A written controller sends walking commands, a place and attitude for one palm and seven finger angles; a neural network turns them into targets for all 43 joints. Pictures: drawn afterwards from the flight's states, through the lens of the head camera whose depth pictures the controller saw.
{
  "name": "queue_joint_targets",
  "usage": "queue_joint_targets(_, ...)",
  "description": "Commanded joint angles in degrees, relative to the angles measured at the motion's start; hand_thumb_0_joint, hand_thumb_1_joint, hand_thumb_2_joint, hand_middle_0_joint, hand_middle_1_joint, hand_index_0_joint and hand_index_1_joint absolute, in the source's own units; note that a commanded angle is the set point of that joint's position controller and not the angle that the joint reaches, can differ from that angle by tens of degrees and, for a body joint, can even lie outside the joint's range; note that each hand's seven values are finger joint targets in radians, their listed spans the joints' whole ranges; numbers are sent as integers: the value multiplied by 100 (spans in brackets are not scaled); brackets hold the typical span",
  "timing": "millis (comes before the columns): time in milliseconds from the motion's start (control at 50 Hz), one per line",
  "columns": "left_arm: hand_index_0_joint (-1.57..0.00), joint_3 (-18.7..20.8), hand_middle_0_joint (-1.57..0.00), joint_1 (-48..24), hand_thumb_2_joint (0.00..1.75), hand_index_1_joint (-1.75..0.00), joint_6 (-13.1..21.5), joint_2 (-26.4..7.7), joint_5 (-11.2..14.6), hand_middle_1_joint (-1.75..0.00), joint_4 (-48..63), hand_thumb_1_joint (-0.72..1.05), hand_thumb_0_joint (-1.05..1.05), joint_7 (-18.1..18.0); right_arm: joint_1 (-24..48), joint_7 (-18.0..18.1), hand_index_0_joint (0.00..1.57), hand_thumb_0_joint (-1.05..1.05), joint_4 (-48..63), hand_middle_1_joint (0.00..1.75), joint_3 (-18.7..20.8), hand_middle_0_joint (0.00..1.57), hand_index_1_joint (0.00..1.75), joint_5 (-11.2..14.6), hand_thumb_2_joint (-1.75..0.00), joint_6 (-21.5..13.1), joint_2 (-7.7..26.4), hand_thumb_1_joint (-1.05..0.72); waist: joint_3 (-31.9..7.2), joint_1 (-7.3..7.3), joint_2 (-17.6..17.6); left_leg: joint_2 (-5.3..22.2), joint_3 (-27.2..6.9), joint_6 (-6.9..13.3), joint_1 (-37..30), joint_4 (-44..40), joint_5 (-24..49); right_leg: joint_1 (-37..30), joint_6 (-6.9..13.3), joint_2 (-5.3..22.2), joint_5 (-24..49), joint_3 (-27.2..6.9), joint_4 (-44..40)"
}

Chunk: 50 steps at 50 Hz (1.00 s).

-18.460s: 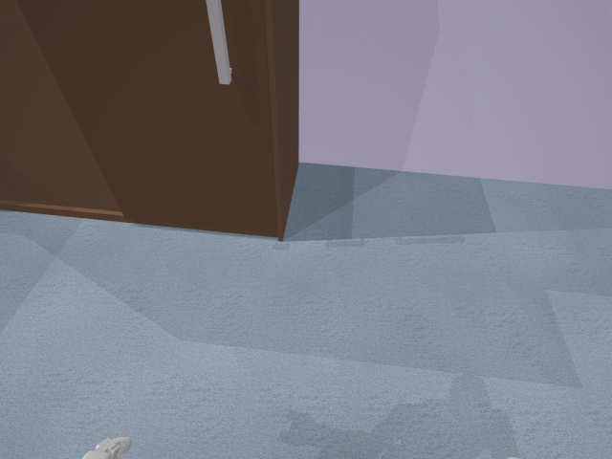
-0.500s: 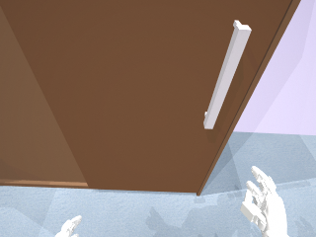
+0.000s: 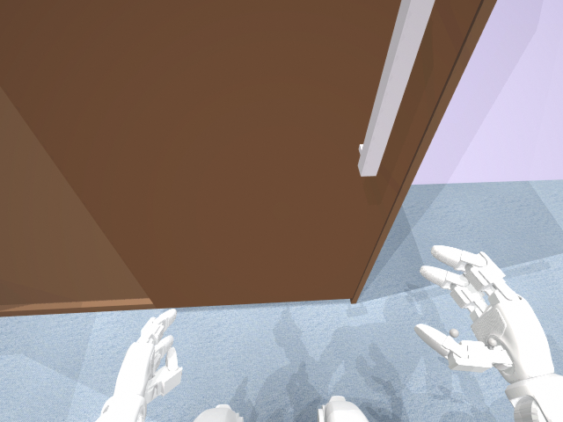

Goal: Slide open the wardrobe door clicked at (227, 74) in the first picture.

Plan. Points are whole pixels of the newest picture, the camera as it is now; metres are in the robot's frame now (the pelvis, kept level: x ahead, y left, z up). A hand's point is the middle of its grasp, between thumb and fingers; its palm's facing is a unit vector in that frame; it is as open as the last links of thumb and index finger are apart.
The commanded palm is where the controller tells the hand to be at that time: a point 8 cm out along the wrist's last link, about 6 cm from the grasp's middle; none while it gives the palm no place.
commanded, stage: raise the hand with hooked fingers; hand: right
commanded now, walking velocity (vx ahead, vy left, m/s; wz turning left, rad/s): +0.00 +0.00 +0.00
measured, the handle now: (387, 78) +0.55 -0.13 +0.20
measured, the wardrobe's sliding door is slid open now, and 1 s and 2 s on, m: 0.00 0.00 0.00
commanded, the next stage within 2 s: move the hooked fingers beside the handle in 1.40 s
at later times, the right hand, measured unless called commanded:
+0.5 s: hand (538, 270) +0.27 -0.26 +0.16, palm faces -0.04 +1.00 -0.09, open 13.1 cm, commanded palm +0.24 -0.31 +0.16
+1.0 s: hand out of the picture +0.31 -0.29 +0.20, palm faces -0.03 +1.00 -0.08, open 14.0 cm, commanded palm +0.27 -0.32 +0.21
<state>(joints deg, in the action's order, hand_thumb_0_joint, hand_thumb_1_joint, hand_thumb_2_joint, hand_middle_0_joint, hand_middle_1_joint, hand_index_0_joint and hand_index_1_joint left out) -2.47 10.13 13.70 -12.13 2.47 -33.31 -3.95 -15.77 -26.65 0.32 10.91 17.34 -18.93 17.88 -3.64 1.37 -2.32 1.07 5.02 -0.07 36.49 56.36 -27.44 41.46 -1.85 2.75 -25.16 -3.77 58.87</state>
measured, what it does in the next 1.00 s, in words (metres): rises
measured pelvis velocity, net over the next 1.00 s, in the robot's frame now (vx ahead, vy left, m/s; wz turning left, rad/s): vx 0.03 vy -0.01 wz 0.01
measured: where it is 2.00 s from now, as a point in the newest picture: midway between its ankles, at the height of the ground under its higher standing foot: outside the picture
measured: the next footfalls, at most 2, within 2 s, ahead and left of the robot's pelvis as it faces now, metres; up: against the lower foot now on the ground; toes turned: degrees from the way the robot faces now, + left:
none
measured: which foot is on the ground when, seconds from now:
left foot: down 0.00-1.00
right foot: down 0.00-1.00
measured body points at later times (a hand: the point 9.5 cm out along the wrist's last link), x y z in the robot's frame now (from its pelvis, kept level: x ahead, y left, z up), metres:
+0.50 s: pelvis +0.02 -0.01 +0.04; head +0.02 -0.02 +0.49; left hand +0.20 +0.23 -0.01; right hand +0.26 -0.31 +0.16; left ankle +0.01 +0.12 -0.68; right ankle +0.05 -0.14 -0.68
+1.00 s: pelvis +0.03 -0.01 +0.05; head +0.03 +0.01 +0.50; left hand +0.20 +0.23 -0.02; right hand +0.31 -0.34 +0.21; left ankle +0.01 +0.12 -0.68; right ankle +0.05 -0.14 -0.68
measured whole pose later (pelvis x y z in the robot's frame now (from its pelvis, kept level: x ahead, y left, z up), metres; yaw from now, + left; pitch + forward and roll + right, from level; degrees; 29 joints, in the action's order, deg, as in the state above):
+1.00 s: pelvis +0.03 -0.01 +0.05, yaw +0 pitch +1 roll +1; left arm -4.2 14.6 13.9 -16.0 4.6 -34.3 -6.6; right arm 5.7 -31.1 -14.2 26.3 21.0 5.0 29.8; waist -1.8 1.8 -3.2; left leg 1.7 3.3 -0.9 15.6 34.1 -19.3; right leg 19.6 -0.9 1.9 -17.6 -1.0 36.3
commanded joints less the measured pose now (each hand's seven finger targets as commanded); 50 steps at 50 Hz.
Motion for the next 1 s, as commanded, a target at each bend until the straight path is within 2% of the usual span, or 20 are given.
queue_joint_targets(0, -20, 451, -20, -308, 90, -30, 265, -821, 80, -30, 1266, 90, 0, -190, -304, 220, 26, 0, 1023, 84, 1582, 26, 84, 554, -54, 776, 1284, -6, -1558, 254, 324, -35, -405, -12, -1188, -1567, 736, -1095, 311, -282, 1026, 270, -1359)
queue_joint_targets(40, -20, 416, -20, -298, 90, -30, 277, -679, 56, -30, 1299, 90, 0, -164, -434, 532, 26, 0, 1371, 87, 1894, 26, 87, 821, -52, 700, 1196, -1, -1573, 353, 518, -124, -253, -1, -1409, -1494, 1218, -1124, 277, -267, 1340, 243, -1443)
queue_joint_targets(100, -20, 445, -20, -151, 90, -30, 368, -704, 45, -30, 1151, 90, 0, -101, -325, 812, 27, 0, 1644, 92, 1648, 27, 92, 765, -49, 348, 881, 6, -1119, 184, 161, -202, -139, 2, -1053, -1509, 1416, -1279, 243, -254, 1374, 301, -1567)
queue_joint_targets(160, -20, 452, -20, 63, 90, -30, 475, -855, 39, -30, 995, 90, 0, -62, 37, 671, 27, 0, 1357, 96, 1068, 27, 96, 460, -46, 246, 719, 13, -749, -112, -20, -222, -143, -5, -719, -1606, 1291, -1409, 271, -225, 1213, 299, -1643)
queue_joint_targets(220, -20, 449, -20, 177, 90, -30, 561, -1013, 102, -30, 917, 90, 0, -131, 402, 286, 28, 0, 1016, 100, 820, 28, 100, 357, -43, 443, 853, 20, -476, -237, -28, -198, -235, 6, -662, -1848, 968, -1442, 319, -220, 929, 264, -1747)
queue_joint_targets(260, -20, 431, -20, 169, 90, -30, 607, -1078, 133, -30, 913, 90, 0, -212, 772, 94, 28, 0, 1056, 103, 1012, 28, 103, 393, -41, 592, 1220, 24, -584, -197, -29, -172, -256, 7, -783, -1987, 782, -1605, 338, -221, 820, 240, -1875)
queue_joint_targets(320, -20, 391, -20, 76, 90, -30, 668, -1079, 96, -30, 893, 90, 0, -298, 1425, 140, 29, 0, 1526, 108, 1668, 29, 108, 503, -38, 575, 1888, 31, -956, -32, -299, -196, -193, 60, -1163, -1994, 932, -1960, 339, -223, 1032, 179, -2034)
queue_joint_targets(360, -20, 353, -20, 22, 90, -30, 704, -979, 98, -30, 923, 90, 0, -309, 1443, 260, 29, 0, 1732, 111, 1836, 29, 111, 596, -36, 495, 1844, 36, -1139, 31, -496, -214, -98, 89, -1346, -1961, 1245, -2265, 309, -224, 1309, 158, -2140)
queue_joint_targets(420, -20, 313, -20, 30, 90, -30, 716, -961, 88, -30, 866, 90, 0, -270, 1358, 391, 29, 0, 1499, 115, 1990, 29, 115, 676, -33, 532, 1804, 43, -1060, 132, -595, -256, -18, 120, -1563, -1987, 1639, -2371, 256, -233, 1619, 162, -2231)
queue_joint_targets(480, -20, 283, -20, -3, 90, -30, 652, -996, 137, -30, 859, 90, 0, -247, 1361, 250, 30, 0, 790, 120, 1723, 30, 120, 649, -30, 970, 1561, 50, -606, 70, -603, -228, 2, 82, -1445, -2125, 1702, -2306, 228, -227, 1486, 204, -2375)
queue_joint_targets(520, -20, 278, -20, 39, 90, -30, 592, -1053, 170, -30, 867, 90, 0, -255, 1283, 71, 30, 0, 216, 120, 1594, 30, 120, 618, -30, 1379, 1471, 50, -295, 63, -239, -231, -28, 68, -1475, -2294, 1737, -2193, 260, -224, 1447, 222, -2445)
queue_joint_targets(560, -20, 259, -20, 2, 90, -30, 526, -1092, 207, -30, 943, 90, 0, -270, 1705, -82, 30, 0, 225, 120, 1444, 30, 120, 515, -30, 1698, 1574, 50, -232, 5, -157, -220, -46, 29, -1404, -2363, 1649, -2211, 283, -224, 1330, 201, -2516)
queue_joint_targets(620, -20, 213, -20, -71, 90, -30, 509, -1077, 183, -30, 980, 90, 0, -310, 2586, -112, 30, 0, 680, 120, 1550, 30, 120, 490, -30, 1756, 1901, 50, -439, -22, -185, -225, -85, 54, -1579, -2460, 1616, -2481, 320, -232, 1386, 162, -2561)
queue_joint_targets(680, -20, 179, -20, -134, 90, -30, 555, -1003, 129, -30, 994, 90, 0, -347, 3078, -41, 30, 0, 1215, 120, 2090, 30, 120, 526, -30, 1453, 2396, 50, -1157, 38, -282, -245, -76, 87, -1871, -2445, 1895, -2991, 319, -245, 1752, 131, -2585)
queue_joint_targets(720, -20, 141, -20, -117, 90, -30, 552, -993, 95, -30, 887, 90, 0, -349, 3057, -8, 30, 0, 1048, 120, 2396, 30, 120, 579, -30, 1310, 2660, 50, -1195, 93, -263, -262, -93, 98, -2040, -2512, 2044, -3029, 309, -241, 1904, 168, -2597)
queue_joint_targets(780, -20, 128, -20, -140, 90, -30, 508, -971, 150, -30, 757, 90, 0, -379, 3142, -130, 30, 0, 357, 120, 2339, 30, 120, 627, -30, 1398, 2493, 50, -806, 35, -393, -224, -81, 82, -1936, -2625, 2032, -2981, 291, -257, 1755, 202, -2701)
queue_joint_targets(840, -20, 119, -20, -119, 90, -30, 435, -1047, 216, -30, 704, 90, 0, -381, 3196, -331, 30, 0, -429, 120, 2075, 30, 120, 571, -30, 1815, 2382, 50, -365, 18, -358, -178, -133, 71, -1847, -2786, 1922, -2775, 296, -267, 1566, 221, -2804)
queue_joint_targets(880, -20, 129, -20, -133, 90, -30, 400, -1070, 243, -30, 768, 90, 0, -394, 3451, -430, 30, 0, -519, 120, 1935, 30, 120, 483, -30, 2083, 2463, 50, -403, 13, -445, -157, -150, 58, -1820, -2822, 1861, -2795, 305, -289, 1529, 207, -2836)
queue_joint_targets(920, -20, 144, -20, -119, 90, -30, 383, -1066, 258, -30, 838, 90, 0, -352, 3300, -522, 30, 0, -544, 120, 1668, 30, 120, 495, -30, 2193, 2206, 50, -463, -3, -38, -147, -170, 57, -1935, -2849, 1955, -2799, 334, -283, 1638, 208, -2798)
queue_joint_targets(980, -20, 204, -20, -180, 90, -30, 404, -1081, 227, -30, 923, 90, 0, -298, 3219, -533, 30, 0, -88, 120, 2044, 30, 120, 556, -30, 2047, 2501, 50, -982, 74, 21, -141, -200, 38, -2072, -2735, 2283, -2966, 360, -311, 1933, 250, -2668)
